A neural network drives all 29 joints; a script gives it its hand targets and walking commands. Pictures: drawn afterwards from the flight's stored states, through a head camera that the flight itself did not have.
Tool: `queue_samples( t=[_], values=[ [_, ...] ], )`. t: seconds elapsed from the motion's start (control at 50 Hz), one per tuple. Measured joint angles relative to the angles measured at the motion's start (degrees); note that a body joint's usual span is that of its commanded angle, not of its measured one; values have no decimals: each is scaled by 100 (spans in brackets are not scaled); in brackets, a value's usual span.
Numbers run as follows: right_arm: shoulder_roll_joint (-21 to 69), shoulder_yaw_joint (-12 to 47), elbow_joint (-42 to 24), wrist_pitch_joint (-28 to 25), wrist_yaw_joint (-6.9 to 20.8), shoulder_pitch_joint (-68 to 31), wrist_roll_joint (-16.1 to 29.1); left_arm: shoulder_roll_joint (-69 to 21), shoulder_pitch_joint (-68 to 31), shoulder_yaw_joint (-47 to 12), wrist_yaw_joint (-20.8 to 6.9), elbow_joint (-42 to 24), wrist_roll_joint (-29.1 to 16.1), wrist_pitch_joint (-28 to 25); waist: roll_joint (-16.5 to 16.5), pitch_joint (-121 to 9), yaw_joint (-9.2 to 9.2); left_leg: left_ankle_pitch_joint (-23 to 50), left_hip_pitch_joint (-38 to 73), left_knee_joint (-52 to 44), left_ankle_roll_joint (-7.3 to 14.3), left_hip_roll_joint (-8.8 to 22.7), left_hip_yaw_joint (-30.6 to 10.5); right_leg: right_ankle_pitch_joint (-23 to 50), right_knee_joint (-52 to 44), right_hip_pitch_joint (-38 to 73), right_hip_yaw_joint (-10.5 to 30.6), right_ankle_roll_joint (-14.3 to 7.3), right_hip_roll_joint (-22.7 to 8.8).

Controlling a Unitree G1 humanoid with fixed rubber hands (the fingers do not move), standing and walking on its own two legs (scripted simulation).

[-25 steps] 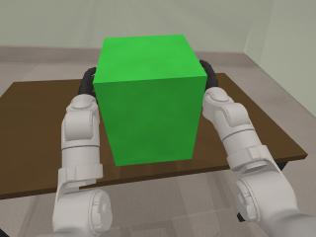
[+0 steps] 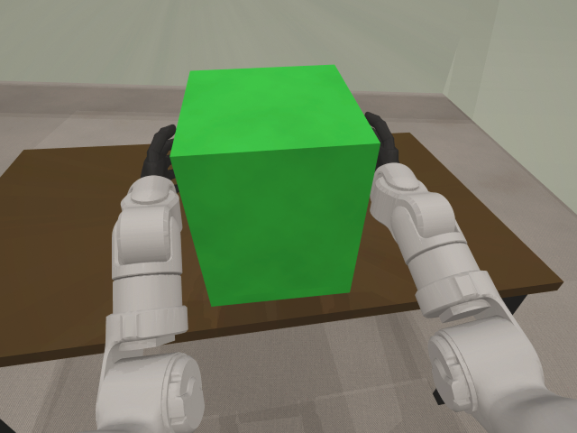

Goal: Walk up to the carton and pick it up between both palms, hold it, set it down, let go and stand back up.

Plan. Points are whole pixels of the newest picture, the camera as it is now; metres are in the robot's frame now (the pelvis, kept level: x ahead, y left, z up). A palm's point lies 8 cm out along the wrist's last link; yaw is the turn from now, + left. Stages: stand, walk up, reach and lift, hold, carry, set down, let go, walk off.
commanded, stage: hold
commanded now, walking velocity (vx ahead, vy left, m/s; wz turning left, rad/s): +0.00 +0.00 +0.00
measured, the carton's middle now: (272, 185) +0.39 +0.01 +0.20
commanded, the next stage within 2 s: none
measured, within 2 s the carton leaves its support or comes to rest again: neither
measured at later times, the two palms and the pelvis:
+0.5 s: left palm (159, 185) +0.36 +0.16 +0.23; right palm (382, 171) +0.37 -0.13 +0.24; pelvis -0.01 +0.00 +0.00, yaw +0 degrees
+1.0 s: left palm (161, 182) +0.36 +0.15 +0.23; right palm (385, 172) +0.37 -0.14 +0.24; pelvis +0.00 +0.00 +0.00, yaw +0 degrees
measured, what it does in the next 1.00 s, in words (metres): stands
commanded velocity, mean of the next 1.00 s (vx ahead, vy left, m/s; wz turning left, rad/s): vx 0.00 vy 0.00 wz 0.00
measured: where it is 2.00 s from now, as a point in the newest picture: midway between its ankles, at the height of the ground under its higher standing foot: outside the picture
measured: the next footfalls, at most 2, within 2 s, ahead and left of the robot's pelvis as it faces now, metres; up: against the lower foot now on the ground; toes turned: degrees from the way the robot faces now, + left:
none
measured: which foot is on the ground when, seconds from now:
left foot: down 0.00-1.00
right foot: down 0.00-1.00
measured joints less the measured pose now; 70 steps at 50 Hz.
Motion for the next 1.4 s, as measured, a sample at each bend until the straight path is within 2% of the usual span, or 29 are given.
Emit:
queue_samples(
  t=[0.34,0.48,0.74,1.4],
  values=[
    [6,-23,72,-5,24,-28,-54,-22,-65,57,-48,104,61,-33,-6,43,7,31,14,-2,8,-5,7,17,25,-2,10,-4,-5],
    [88,-236,324,8,99,-203,-155,42,-195,57,-8,303,24,-19,-1,1,20,64,-98,1,-11,-5,-1,8,91,-139,4,-27,-7],
    [0,-83,166,42,57,-150,-144,-9,-222,117,-28,269,36,-52,117,83,-19,69,-37,-28,-7,-5,-50,15,32,-47,-40,-24,0],
    [50,-139,151,54,43,-149,-154,13,-211,112,-79,228,70,-24,85,71,-14,57,-56,-1,-6,-9,-38,15,46,-66,-20,-21,-1]
  ],
)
